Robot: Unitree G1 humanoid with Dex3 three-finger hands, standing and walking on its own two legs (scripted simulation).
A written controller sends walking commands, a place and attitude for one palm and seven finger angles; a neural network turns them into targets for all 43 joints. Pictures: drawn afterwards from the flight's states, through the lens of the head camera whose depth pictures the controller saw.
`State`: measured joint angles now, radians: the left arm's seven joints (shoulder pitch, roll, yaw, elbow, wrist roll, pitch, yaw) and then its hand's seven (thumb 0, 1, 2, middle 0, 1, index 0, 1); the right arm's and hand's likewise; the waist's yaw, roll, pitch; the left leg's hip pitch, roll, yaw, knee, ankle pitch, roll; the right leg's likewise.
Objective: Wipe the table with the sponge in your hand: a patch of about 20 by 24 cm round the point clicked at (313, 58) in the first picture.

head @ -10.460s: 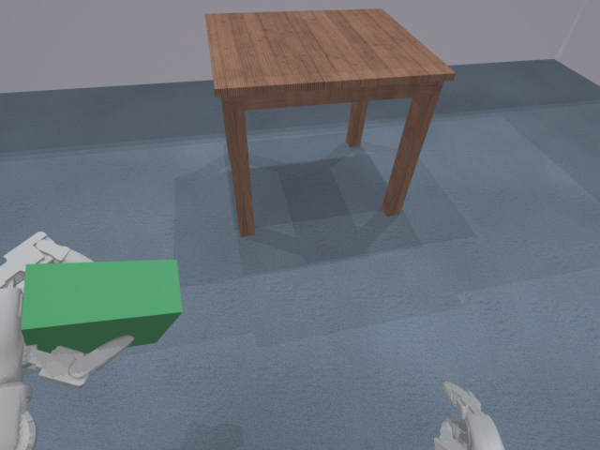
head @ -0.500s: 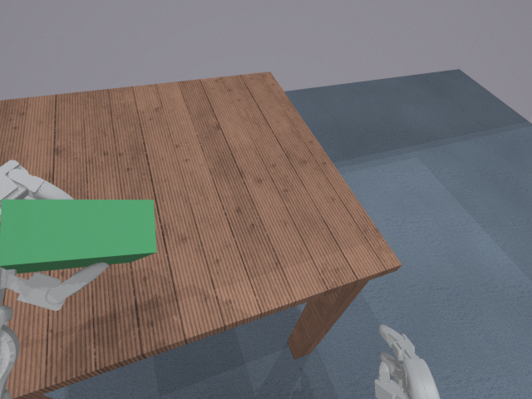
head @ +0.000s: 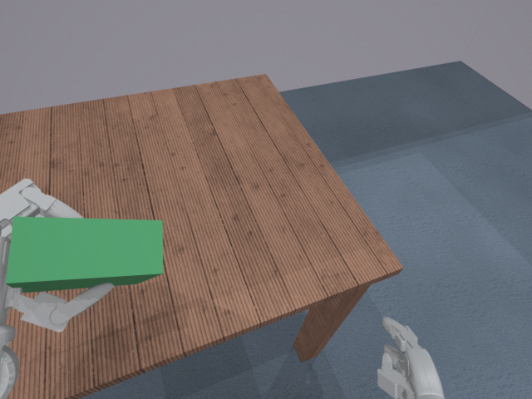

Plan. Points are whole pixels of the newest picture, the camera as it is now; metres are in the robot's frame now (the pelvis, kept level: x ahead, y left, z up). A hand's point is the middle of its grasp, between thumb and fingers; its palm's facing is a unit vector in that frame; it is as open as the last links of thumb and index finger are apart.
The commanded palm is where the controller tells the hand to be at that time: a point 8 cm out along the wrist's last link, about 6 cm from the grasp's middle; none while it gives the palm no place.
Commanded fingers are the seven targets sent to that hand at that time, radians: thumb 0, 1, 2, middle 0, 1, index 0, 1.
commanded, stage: look again from close up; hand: left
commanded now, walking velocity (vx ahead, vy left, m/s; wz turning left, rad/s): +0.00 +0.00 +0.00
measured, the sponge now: (109, 257) +0.23 +0.20 +0.15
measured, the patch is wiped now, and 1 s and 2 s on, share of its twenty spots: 0.00 0.00 0.00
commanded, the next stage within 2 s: come to a stop and stand still in 0.12 s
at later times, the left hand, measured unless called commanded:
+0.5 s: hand (82, 268) +0.21 +0.22 +0.15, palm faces +0.34 -0.85 -0.40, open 9.9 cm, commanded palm +0.16 +0.26 +0.17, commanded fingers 0.00 0.10 1.30 -1.20 -1.60 -1.20 -1.60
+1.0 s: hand (34, 239) +0.24 +0.29 +0.15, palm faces +0.32 -0.81 -0.49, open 9.9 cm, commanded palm +0.18 +0.31 +0.17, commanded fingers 0.00 0.10 1.30 -1.20 -1.60 -1.20 -1.60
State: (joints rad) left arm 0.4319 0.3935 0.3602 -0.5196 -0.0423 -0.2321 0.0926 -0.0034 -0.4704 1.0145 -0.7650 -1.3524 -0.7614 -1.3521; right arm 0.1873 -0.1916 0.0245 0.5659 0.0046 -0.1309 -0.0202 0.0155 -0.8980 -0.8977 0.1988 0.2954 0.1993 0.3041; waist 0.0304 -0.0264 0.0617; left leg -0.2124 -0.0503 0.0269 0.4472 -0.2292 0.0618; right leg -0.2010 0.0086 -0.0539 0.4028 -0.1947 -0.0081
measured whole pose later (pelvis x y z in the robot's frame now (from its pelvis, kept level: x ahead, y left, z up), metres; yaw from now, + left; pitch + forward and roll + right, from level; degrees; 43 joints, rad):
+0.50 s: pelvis +0.00 -0.02 +0.00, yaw +0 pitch +1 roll -2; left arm 0.47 0.38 0.34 -0.46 -0.05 -0.21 0.11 0.00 -0.47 1.02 -0.77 -1.35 -0.76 -1.35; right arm 0.21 -0.24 -0.01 0.59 0.02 -0.12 -0.03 0.02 -0.90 -0.90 0.20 0.30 0.20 0.30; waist 0.00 0.01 0.02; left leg -0.26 -0.01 0.02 0.49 -0.24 0.04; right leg -0.22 0.05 -0.06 0.38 -0.17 -0.04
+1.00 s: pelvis +0.01 +0.03 -0.01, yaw -1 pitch +1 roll +0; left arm 0.42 0.49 0.43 -0.46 -0.04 -0.27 0.07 0.00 -0.47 1.02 -0.77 -1.35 -0.76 -1.35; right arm 0.20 -0.14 0.03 0.57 0.00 -0.14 0.01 0.02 -0.90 -0.90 0.20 0.30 0.20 0.30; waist 0.04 -0.07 0.09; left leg -0.22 -0.11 0.07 0.46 -0.25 0.11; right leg -0.26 -0.05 -0.04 0.54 -0.27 -0.01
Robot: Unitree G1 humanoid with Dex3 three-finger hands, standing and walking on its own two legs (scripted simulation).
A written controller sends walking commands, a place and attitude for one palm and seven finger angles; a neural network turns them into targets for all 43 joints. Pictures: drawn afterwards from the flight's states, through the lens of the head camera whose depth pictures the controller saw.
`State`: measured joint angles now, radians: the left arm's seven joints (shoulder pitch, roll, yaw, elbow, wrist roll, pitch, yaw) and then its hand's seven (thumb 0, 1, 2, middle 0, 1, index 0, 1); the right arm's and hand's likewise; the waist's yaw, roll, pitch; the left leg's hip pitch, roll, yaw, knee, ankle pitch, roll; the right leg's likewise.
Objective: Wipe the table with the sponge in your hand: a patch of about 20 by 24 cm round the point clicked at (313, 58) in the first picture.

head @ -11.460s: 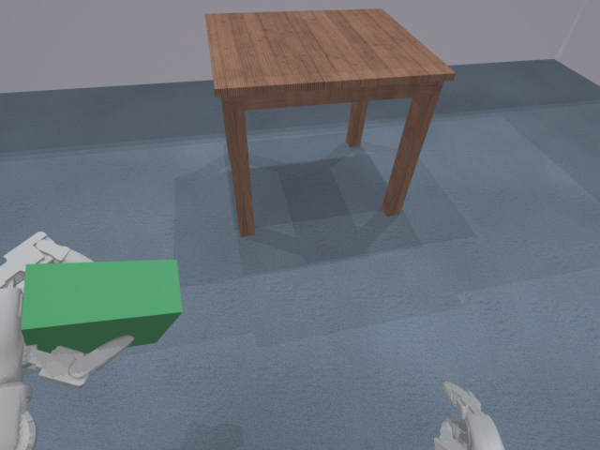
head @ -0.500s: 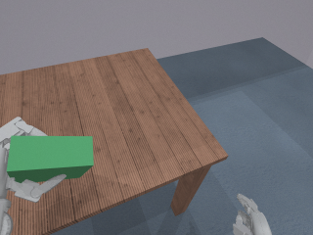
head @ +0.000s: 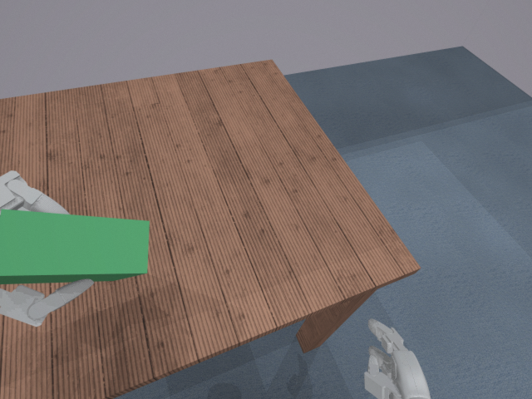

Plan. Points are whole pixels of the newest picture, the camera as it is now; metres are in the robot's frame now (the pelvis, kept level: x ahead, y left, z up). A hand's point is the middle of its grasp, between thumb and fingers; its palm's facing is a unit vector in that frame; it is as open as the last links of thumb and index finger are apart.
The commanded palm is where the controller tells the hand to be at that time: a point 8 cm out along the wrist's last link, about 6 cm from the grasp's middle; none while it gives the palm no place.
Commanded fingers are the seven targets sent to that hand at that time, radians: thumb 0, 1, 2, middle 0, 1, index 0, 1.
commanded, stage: come to a stop and stand still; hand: left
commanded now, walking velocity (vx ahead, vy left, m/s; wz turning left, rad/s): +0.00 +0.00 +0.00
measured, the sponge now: (91, 253) +0.24 +0.23 +0.13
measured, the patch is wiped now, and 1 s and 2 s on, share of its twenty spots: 0.00 0.00 0.00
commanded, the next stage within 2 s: look again from close up in 0.14 s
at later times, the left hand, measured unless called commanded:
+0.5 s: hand (70, 292) +0.18 +0.22 +0.16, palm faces +0.40 -0.84 -0.36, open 9.9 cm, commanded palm +0.13 +0.25 +0.18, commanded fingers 0.00 0.10 1.30 -1.20 -1.60 -1.20 -1.60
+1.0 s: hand (98, 271) +0.21 +0.20 +0.16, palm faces +0.34 -0.85 -0.40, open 9.9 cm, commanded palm +0.15 +0.24 +0.18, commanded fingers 0.00 0.10 1.30 -1.20 -1.60 -1.20 -1.60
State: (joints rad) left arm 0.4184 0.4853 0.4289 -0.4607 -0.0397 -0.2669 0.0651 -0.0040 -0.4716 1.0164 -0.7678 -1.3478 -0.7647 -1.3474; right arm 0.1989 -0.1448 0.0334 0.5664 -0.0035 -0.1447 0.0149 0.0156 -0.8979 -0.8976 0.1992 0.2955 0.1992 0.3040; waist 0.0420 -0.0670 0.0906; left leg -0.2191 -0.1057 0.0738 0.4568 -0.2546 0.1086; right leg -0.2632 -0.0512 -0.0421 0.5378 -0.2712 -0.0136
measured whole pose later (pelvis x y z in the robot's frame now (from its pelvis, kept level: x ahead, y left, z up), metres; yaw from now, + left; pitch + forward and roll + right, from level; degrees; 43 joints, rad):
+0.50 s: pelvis -0.03 -0.04 +0.01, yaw +0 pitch -1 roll -1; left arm 0.44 0.36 0.35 -0.43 -0.05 -0.22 0.10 0.00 -0.47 1.02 -0.77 -1.35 -0.76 -1.35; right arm 0.21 -0.22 0.01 0.57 0.02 -0.12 -0.03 0.02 -0.90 -0.90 0.20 0.30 0.20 0.30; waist 0.03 -0.01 0.04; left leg -0.22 -0.03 0.04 0.45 -0.21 0.06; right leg -0.20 0.02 -0.08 0.39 -0.17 -0.02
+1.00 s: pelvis -0.01 -0.04 +0.01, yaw +0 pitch +0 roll -1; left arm 0.46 0.38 0.34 -0.47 -0.05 -0.19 0.10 0.00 -0.47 1.02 -0.77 -1.35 -0.76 -1.35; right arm 0.21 -0.22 0.01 0.59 0.02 -0.13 -0.04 0.02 -0.90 -0.90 0.20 0.30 0.20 0.30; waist 0.01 -0.02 0.04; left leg -0.21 -0.02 0.04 0.44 -0.23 0.05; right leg -0.19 0.03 -0.08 0.37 -0.19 -0.03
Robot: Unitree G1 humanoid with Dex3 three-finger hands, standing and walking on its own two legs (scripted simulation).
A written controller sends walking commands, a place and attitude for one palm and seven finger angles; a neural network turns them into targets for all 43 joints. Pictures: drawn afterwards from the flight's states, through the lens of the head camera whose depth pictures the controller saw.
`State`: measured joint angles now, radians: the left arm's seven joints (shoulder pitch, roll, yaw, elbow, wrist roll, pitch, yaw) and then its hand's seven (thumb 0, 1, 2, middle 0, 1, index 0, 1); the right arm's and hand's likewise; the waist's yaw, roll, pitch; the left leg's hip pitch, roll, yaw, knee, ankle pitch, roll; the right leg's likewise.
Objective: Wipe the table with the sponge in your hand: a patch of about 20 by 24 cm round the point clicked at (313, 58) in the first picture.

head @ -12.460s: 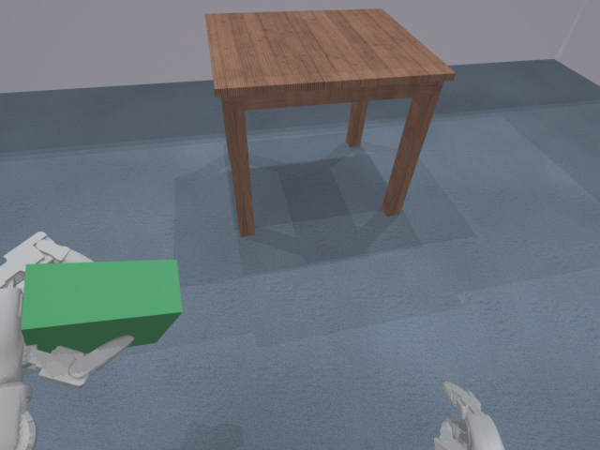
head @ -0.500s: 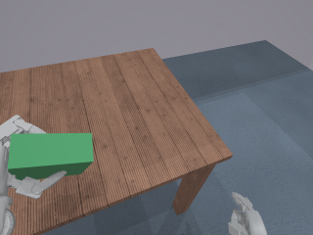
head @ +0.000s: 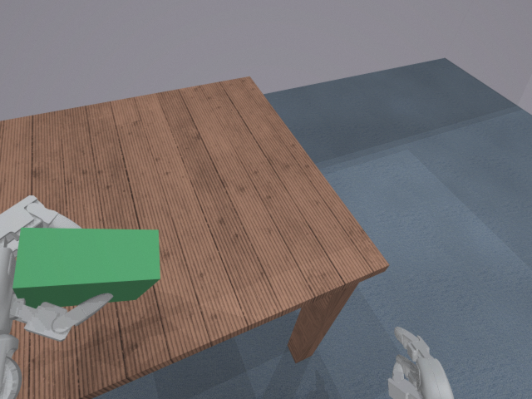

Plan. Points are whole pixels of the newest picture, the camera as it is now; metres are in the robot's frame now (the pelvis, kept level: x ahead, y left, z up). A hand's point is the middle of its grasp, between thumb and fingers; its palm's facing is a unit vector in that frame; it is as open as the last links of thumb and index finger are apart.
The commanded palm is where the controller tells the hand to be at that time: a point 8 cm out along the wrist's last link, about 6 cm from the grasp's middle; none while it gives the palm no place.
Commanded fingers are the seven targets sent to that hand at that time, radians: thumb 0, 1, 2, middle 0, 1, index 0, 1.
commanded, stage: come to a stop and stand still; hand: left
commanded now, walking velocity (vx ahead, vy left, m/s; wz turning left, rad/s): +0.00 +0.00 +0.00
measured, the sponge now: (109, 269) +0.23 +0.21 +0.13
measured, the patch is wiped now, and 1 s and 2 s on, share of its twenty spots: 0.00 0.00 0.00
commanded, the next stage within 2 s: look again from close up in 1.64 s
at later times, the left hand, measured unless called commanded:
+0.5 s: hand (41, 268) +0.21 +0.26 +0.15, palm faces +0.37 -0.85 -0.38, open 9.8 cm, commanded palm +0.16 +0.30 +0.17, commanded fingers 0.00 0.10 1.30 -1.20 -1.60 -1.20 -1.60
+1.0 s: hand (45, 289) +0.21 +0.27 +0.12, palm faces +0.33 -0.80 -0.51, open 9.8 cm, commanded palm +0.14 +0.28 +0.17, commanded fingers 0.00 0.10 1.30 -1.20 -1.60 -1.20 -1.60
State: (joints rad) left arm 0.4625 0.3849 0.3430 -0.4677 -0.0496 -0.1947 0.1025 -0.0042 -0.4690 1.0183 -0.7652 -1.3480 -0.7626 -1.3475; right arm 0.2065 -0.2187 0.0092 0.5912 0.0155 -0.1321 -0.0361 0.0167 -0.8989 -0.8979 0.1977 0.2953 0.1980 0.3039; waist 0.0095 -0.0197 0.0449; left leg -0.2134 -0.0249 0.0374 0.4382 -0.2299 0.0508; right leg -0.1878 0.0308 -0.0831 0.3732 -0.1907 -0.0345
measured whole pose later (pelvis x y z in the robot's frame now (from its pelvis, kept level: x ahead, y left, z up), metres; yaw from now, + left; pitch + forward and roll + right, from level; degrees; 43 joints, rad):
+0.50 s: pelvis +0.00 +0.01 +0.00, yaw +1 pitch +0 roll -1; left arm 0.45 0.38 0.34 -0.48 -0.05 -0.17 0.10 0.00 -0.47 1.02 -0.76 -1.35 -0.76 -1.35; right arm 0.19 -0.20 0.03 0.56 0.01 -0.11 -0.04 0.02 -0.90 -0.90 0.20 0.30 0.20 0.30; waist 0.03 -0.02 0.05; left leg -0.20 -0.05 0.03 0.41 -0.22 0.07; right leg -0.17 0.01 -0.09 0.36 -0.19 -0.01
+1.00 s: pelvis +0.00 -0.01 -0.01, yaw +3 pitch +2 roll +0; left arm 0.48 0.50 0.37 -0.40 -0.03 -0.21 0.09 0.00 -0.47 1.02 -0.77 -1.34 -0.77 -1.34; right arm 0.26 -0.25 0.01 0.61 0.01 -0.13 -0.02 0.02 -0.90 -0.90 0.20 0.30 0.20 0.30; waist 0.02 -0.06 0.05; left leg -0.28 -0.05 0.00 0.49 -0.24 0.05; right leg -0.26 0.03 -0.06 0.48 -0.26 -0.04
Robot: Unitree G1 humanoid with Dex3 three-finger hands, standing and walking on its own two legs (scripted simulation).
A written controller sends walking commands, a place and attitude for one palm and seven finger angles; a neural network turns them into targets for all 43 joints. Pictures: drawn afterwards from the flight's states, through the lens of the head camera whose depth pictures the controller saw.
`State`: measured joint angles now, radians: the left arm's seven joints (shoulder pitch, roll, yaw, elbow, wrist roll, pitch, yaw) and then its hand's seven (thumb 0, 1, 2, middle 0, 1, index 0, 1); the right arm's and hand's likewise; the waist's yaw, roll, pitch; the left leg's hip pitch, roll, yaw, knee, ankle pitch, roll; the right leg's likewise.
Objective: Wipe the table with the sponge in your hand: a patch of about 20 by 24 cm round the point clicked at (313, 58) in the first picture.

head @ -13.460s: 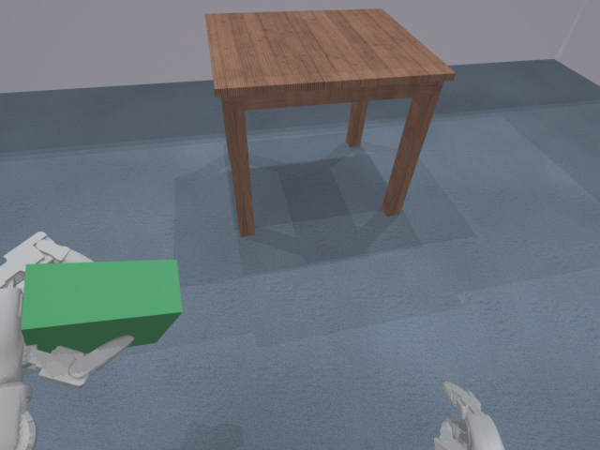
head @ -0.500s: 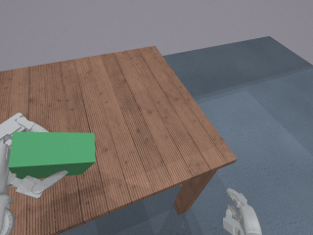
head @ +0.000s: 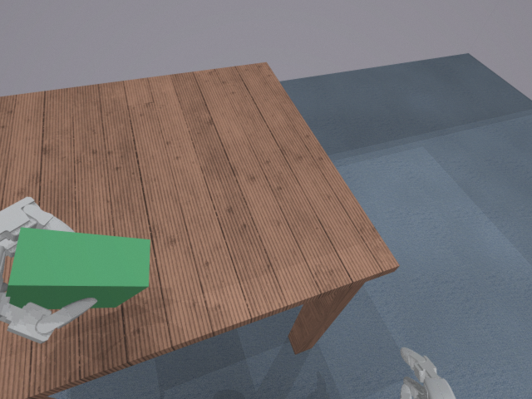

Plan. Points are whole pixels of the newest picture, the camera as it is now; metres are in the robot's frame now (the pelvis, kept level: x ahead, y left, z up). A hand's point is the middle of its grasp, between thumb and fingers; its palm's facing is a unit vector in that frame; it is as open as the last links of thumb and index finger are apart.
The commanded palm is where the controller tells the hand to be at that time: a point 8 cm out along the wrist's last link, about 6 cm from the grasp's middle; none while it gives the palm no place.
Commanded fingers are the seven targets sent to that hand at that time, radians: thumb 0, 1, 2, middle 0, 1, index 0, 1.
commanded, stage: come to a stop and stand still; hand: left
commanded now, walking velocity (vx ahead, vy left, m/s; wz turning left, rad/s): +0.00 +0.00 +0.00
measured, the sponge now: (96, 275) +0.23 +0.23 +0.10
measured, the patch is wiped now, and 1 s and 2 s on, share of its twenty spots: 0.00 0.00 0.00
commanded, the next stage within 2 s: look again from close up in 0.64 s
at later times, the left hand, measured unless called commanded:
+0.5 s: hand (26, 297) +0.18 +0.26 +0.15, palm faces +0.37 -0.86 -0.36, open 9.8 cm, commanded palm +0.13 +0.29 +0.18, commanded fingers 0.00 0.10 1.30 -1.20 -1.60 -1.20 -1.60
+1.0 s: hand (43, 279) +0.20 +0.25 +0.16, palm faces +0.34 -0.86 -0.38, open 9.8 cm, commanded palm +0.14 +0.28 +0.18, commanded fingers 0.00 0.10 1.30 -1.20 -1.60 -1.20 -1.60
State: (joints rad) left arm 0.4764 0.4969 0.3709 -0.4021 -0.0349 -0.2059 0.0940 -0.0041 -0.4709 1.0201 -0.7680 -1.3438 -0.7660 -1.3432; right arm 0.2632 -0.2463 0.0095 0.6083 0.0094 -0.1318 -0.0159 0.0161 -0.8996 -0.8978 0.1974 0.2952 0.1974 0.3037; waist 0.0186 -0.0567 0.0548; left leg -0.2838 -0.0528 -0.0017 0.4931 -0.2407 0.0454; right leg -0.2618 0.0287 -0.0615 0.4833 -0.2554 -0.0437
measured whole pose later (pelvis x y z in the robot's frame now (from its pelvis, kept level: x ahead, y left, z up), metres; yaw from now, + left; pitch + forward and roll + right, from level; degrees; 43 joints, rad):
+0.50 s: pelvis -0.04 +0.01 +0.00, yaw +0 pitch -1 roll -1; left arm 0.41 0.38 0.32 -0.42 -0.05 -0.17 0.11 0.00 -0.47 1.02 -0.76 -1.35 -0.76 -1.35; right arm 0.21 -0.21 0.04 0.57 0.02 -0.12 -0.03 0.01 -0.90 -0.90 0.20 0.30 0.20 0.30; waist 0.04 -0.03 0.03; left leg -0.26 -0.05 0.00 0.45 -0.17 0.05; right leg -0.24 0.03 -0.06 0.42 -0.17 -0.04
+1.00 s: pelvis -0.02 +0.01 +0.01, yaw -1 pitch +0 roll -1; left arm 0.44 0.38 0.32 -0.44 -0.05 -0.15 0.11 0.00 -0.47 1.02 -0.76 -1.35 -0.76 -1.35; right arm 0.21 -0.21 0.04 0.58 0.02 -0.11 -0.05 0.02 -0.90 -0.90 0.20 0.30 0.20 0.30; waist 0.02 -0.01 0.02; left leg -0.24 -0.04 0.02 0.42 -0.18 0.05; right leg -0.21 0.04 -0.04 0.40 -0.18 -0.04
